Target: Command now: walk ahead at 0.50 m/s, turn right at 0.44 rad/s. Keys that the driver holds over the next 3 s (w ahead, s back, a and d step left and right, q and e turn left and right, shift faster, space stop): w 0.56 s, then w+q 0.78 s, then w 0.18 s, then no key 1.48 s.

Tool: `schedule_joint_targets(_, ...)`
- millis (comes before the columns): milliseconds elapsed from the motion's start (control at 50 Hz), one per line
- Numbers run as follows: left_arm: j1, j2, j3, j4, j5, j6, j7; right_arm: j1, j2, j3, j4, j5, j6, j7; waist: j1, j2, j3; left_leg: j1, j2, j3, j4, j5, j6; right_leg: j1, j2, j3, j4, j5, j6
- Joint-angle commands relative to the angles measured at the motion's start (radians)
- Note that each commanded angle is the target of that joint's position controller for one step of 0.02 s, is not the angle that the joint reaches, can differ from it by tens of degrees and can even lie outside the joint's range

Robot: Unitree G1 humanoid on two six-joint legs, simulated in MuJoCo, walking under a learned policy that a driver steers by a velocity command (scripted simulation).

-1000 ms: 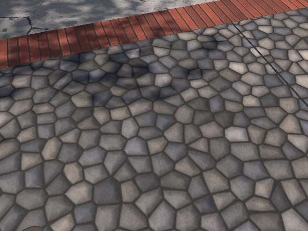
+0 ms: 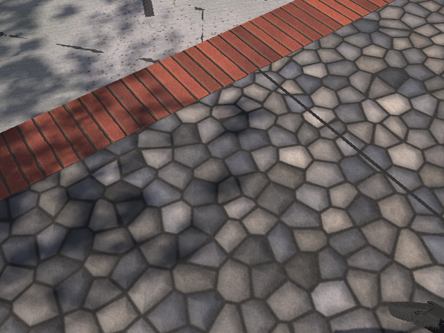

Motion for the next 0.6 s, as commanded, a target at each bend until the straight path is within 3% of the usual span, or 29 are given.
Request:
schedule_joint_targets(20, 0.029, 0.144, 0.038, -0.04, -0.002, -0.007, 0.006, -0.029, -0.105, -0.036, -0.066, 0.012, -0.022, 0.008, -0.012, -0.137, -0.066, 0.202, -0.045, 0.042, -0.071, 0.037, 0.026, -0.06, -0.237, 0.189, -0.039, 0.128, -0.128)
schedule_joint_targets(60, 0.021, 0.133, 0.035, -0.039, 0.007, -0.006, 0.003, 0.039, -0.122, -0.053, -0.049, 0.009, -0.029, 0.01, -0.06, -0.155, -0.068, 0.287, -0.05, 0.066, -0.107, -0.032, 0.074, -0.033, -0.246, 0.207, 0.038, 0.167, -0.1)
schedule_joint_targets(80, 0.026, 0.102, 0.024, -0.042, 0.013, -0.009, -0.002, 0.121, -0.147, -0.068, -0.035, 0.0, -0.033, 0.005, -0.103, -0.144, -0.11, 0.412, -0.037, 0.063, -0.119, -0.061, 0.11, -0.047, -0.203, 0.175, 0.151, 0.244, -0.071)
schedule_joint_targets(100, 0.041, 0.044, 0.002, -0.06, 0.028, -0.012, -0.005, 0.26, -0.198, -0.081, -0.026, -0.014, -0.036, -0.001, -0.157, -0.029, -0.239, 0.629, 0.121, -0.109, -0.121, -0.107, 0.176, -0.14, -0.141, 0.101, 0.431, 0.118, -0.032)
schedule_joint_targets(120, 0.196, -0.012, -0.016, -0.068, -0.005, -0.027, -0.007, 0.349, -0.294, -0.108, 0.029, -0.021, -0.022, 0.009, -0.098, 0.334, -0.337, 0.906, 0.322, -0.61, -0.255, -0.366, 0.359, -0.479, -0.003, -0.022, 0.778, -0.259, 0.04)
schedule_joint_targets(140, 0.165, 0.087, -0.001, -0.048, -0.017, -0.029, -0.003, 0.361, -0.199, -0.09, 0.025, 0.005, -0.018, 0.017, -0.138, 0.22, -0.284, 0.899, 0.329, -0.741, -0.326, -0.63, 0.355, -0.618, -0.059, 0.031, 0.901, -0.269, 0.046)
schedule_joint_targets(160, 0.036, 0.139, 0.013, -0.069, -0.015, -0.028, -0.003, 0.312, -0.145, -0.074, 0.02, 0.008, -0.014, 0.013, -0.163, 0.109, -0.155, 0.796, 0.289, -0.584, -0.332, -0.6, 0.312, -0.658, -0.097, 0.02, 0.928, -0.177, 0.042)
schedule_joint_targets(180, -0.041, 0.131, 0.009, -0.09, 0.002, -0.028, 0.001, 0.262, -0.131, -0.066, 0.015, -0.005, -0.008, 0.011, -0.15, 0.032, -0.101, 0.69, 0.242, -0.451, -0.33, -0.464, 0.289, -0.632, -0.134, -0.02, 0.901, -0.109, 0.041)
schedule_joint_targets(200, -0.08, 0.115, 0.008, -0.105, 0.017, -0.033, 0.0, 0.231, -0.112, -0.059, 0.021, -0.009, -0.005, 0.012, -0.134, 0.021, -0.049, 0.608, 0.202, -0.361, -0.343, -0.34, 0.292, -0.62, -0.163, -0.032, 0.837, -0.061, 0.04)
schedule_joint_targets(240, -0.059, 0.085, 0.006, -0.101, 0.015, -0.031, -0.007, 0.212, -0.084, -0.048, 0.031, -0.01, -0.009, 0.01, -0.096, 0.078, -0.044, 0.531, 0.149, -0.252, -0.381, -0.201, 0.281, -0.534, -0.2, -0.053, 0.744, -0.012, 0.044)
schedule_joint_targets(280, -0.058, 0.056, -0.002, -0.094, 0.017, -0.026, -0.009, 0.226, -0.091, -0.05, 0.051, 0.003, -0.012, 0.01, -0.089, 0.078, -0.045, 0.512, 0.141, -0.189, -0.407, -0.111, 0.298, -0.52, -0.207, -0.08, 0.66, -0.004, 0.055)
schedule_joint_targets(360, -0.179, 0.017, -0.023, -0.117, 0.022, -0.033, -0.017, 0.249, -0.141, -0.063, 0.086, 0.012, 0.0, 0.002, -0.119, 0.046, -0.021, 0.508, 0.133, -0.085, -0.446, -0.018, 0.299, -0.508, -0.211, -0.11, 0.391, 0.165, 0.075)
schedule_joint_targets(420, -0.264, 0.017, -0.026, -0.128, 0.015, -0.041, -0.027, 0.284, -0.158, -0.065, 0.117, 0.021, 0.009, 0.0, -0.151, 0.047, -0.004, 0.502, 0.118, -0.024, -0.444, -0.001, 0.28, -0.438, -0.185, -0.136, 0.237, 0.289, 0.081)
schedule_joint_targets(500, -0.351, 0.034, -0.022, -0.159, 0.006, -0.05, -0.043, 0.335, -0.169, -0.067, 0.159, 0.028, 0.025, -0.001, -0.167, 0.048, 0.024, 0.582, 0.162, -0.034, -0.411, 0.024, 0.266, -0.425, -0.166, -0.14, 0.144, 0.279, 0.052)
schedule_joint_targets(540, -0.341, 0.053, -0.015, -0.163, 0.007, -0.056, -0.05, 0.333, -0.184, -0.073, 0.17, 0.03, 0.036, -0.006, -0.142, 0.055, 0.016, 0.63, 0.181, -0.035, -0.367, 0.106, 0.249, -0.384, -0.155, -0.148, 0.107, 0.22, 0.023)
schedule_joint_targets(560, -0.291, 0.07, -0.005, -0.151, 0.011, -0.057, -0.049, 0.317, -0.193, -0.075, 0.171, 0.031, 0.041, -0.009, -0.104, 0.059, -0.013, 0.635, 0.171, -0.016, -0.305, 0.233, 0.234, -0.297, -0.134, -0.168, 0.079, 0.208, 0.005)
schedule_joint_targets(580, -0.182, 0.103, 0.015, -0.118, 0.017, -0.058, -0.042, 0.314, -0.182, -0.07, 0.172, 0.033, 0.045, -0.01, -0.047, 0.043, -0.081, 0.599, 0.13, 0.013, -0.174, 0.364, 0.213, -0.117, -0.113, -0.185, 0.048, 0.218, -0.021)
schedule_joint_targets(600, -0.011, 0.156, 0.038, -0.081, 0.026, -0.057, -0.031, 0.302, -0.148, -0.053, 0.158, 0.022, 0.043, -0.012, 0.033, 0.015, -0.201, 0.46, 0.081, 0.045, 0.044, 0.286, 0.178, 0.155, -0.194, -0.106, 0.08, 0.235, -0.067)
Next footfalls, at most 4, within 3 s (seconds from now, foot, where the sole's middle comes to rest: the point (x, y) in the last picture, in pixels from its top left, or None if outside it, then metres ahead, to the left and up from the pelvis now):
0.08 left None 0.24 0.15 -0.78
0.60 right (292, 325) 0.48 -0.12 -0.78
1.12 left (214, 232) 0.77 0.13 -0.78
1.60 right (252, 157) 1.10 0.02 -0.78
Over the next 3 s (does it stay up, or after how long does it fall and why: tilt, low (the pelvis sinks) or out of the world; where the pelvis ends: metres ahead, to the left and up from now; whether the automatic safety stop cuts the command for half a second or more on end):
stays up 1.02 0.10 0.00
